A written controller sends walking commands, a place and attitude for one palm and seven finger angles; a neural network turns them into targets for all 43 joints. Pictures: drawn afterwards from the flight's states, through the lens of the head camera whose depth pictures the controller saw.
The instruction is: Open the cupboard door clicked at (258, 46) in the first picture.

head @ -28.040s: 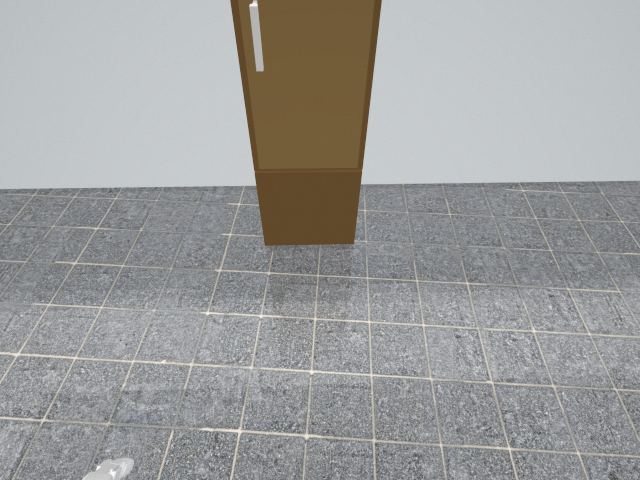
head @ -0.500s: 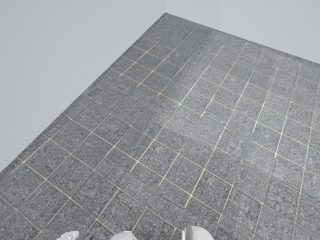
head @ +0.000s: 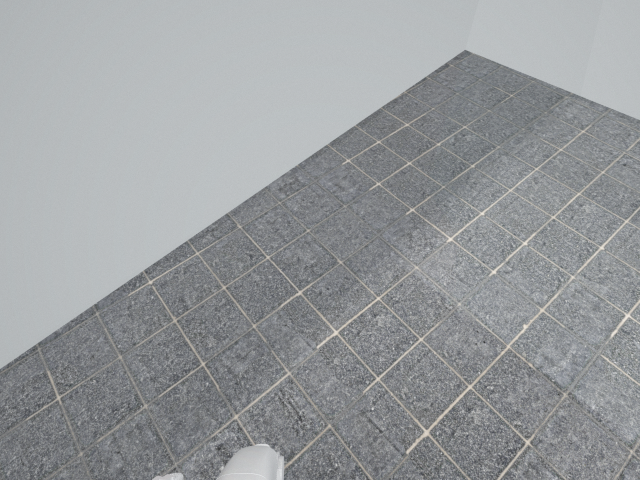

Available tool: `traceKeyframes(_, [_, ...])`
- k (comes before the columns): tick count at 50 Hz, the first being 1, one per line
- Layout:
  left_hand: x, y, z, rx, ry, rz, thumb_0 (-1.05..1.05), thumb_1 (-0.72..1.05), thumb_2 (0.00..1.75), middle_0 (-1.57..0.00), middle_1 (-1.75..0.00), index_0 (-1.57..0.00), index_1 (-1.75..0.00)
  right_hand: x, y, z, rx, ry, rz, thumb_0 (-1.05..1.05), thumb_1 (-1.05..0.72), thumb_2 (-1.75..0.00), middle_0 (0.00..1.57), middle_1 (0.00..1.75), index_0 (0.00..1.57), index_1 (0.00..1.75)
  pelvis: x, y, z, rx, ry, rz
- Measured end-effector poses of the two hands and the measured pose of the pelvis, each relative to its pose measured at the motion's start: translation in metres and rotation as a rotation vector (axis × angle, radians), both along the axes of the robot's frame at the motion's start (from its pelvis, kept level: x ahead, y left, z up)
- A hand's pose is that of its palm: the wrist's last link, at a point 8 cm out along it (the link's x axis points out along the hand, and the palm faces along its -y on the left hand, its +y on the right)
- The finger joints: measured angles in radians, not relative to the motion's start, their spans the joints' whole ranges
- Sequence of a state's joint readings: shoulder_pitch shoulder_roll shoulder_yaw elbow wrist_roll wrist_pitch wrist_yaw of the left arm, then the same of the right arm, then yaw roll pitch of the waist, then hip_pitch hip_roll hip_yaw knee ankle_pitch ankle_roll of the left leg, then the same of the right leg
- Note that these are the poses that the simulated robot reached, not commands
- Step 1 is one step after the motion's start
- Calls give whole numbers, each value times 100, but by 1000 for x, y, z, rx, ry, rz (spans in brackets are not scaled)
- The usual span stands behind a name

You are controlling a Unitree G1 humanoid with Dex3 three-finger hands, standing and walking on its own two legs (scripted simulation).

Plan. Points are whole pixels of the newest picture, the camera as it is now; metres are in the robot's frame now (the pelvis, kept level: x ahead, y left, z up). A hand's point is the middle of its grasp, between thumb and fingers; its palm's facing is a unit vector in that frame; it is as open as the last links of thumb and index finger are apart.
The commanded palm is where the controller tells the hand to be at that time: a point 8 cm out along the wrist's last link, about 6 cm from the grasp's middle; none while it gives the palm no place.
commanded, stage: turn to face it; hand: left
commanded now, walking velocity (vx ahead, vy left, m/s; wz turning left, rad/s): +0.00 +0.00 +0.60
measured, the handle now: out of the picture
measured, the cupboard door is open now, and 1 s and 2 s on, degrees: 50 50 50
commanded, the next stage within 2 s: none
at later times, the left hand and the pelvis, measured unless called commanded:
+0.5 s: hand out of the picture +0.06 +0.25 -0.16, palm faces +0.30 -0.92 -0.27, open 7.4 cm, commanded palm none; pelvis +0.01 +0.01 +0.00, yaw +17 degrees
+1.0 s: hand out of the picture -0.05 +0.18 -0.18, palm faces +0.61 -0.76 -0.24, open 7.3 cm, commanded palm none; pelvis +0.03 -0.01 -0.01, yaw +38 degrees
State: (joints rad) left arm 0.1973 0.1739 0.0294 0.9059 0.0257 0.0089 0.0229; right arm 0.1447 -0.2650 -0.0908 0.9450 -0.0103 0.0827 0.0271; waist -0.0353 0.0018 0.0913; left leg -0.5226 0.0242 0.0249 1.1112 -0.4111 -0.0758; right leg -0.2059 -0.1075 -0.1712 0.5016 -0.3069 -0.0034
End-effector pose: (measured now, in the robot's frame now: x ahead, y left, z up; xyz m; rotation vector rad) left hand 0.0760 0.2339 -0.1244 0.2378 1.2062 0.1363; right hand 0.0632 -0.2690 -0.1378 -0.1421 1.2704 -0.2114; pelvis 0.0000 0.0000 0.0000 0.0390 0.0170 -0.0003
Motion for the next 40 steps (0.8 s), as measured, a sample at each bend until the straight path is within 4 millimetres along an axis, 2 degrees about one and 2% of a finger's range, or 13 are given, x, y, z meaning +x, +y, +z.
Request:
traceKeyframes(5, [-37, 13, -13, -19, 37, 110, 1, 92, 90, -20, -30, -20, -30, 43, 13, 5, -25, -16, 125, 1, -91, -90, 19, 30, 19, 30, 2, 5, -4, -7, 4, 78])
traceKeyframes(9, [-68, 36, -32, -33, 80, 197, 1, 92, 90, -20, -30, -20, -30, 84, 38, 5, -50, -82, 231, 1, -91, -90, 19, 30, 19, 30, 4, 19, -17, -28, 10, 137])
traceKeyframes(12, [-84, 53, -40, -24, 126, 247, 1, 91, 90, -20, -30, -20, -30, 101, 57, 8, -57, -128, 285, 1, -91, -90, 19, 30, 20, 30, 3, 26, -20, -27, 10, 168])
traceKeyframes(15, [-83, 64, -33, -11, 122, 281, 1, 92, 90, -20, -30, -20, -30, 104, 68, 14, -60, -130, 314, 1, -90, -90, 19, 30, 20, 30, 5, 28, -13, -42, 13, 197])
traceKeyframes(20, [-64, 70, -15, 5, 37, 309, 1, 92, 90, -20, -30, -20, -29, 97, 75, 13, -41, -85, 345, 1, -90, -90, 20, 30, 20, 30, 9, 27, -4, -51, 11, 245])
traceKeyframes(25, [-40, 61, -4, 24, -41, 323, 1, 91, 90, -20, -30, -20, -29, 88, 66, 3, -10, -26, 360, 1, -90, -90, 20, 30, 20, 30, 14, 15, -4, -46, 7, 296])
traceKeyframes(30, [-24, 39, 2, 56, -109, 339, 1, 91, 90, -20, -30, -20, -29, 89, 44, -19, 21, 25, 366, 1, -90, -90, 20, 30, 20, 30, 24, -8, -13, -26, 7, 354])
traceKeyframes(32, [-27, 27, 5, 67, -117, 351, 1, 91, 90, -20, -30, -20, -29, 95, 36, -24, 25, 41, 376, 1, -90, -90, 20, 30, 20, 30, 25, -15, -13, -22, -2, 382])
traceKeyframes(35, [-40, 10, 11, 61, -100, 399, 1, 91, 90, -20, -30, -20, -30, 107, 29, -20, 24, 57, 412, 1, -90, -90, 20, 30, 20, 30, 28, -21, -7, -7, -11, 433])
traceKeyframes(40, [-68, -12, 9, 23, -52, 487, 1, 91, 90, -20, -30, -20, -30, 132, 31, -8, 16, 59, 484, 1, -90, -90, 19, 30, 20, 30, 34, -27, 1, 8, -8, 512])
